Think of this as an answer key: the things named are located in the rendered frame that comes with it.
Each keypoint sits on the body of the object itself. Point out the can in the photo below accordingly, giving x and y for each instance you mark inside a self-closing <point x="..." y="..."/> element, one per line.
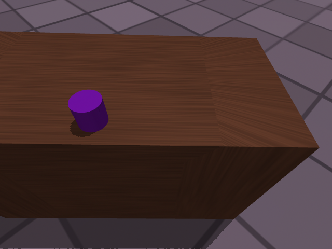
<point x="88" y="109"/>

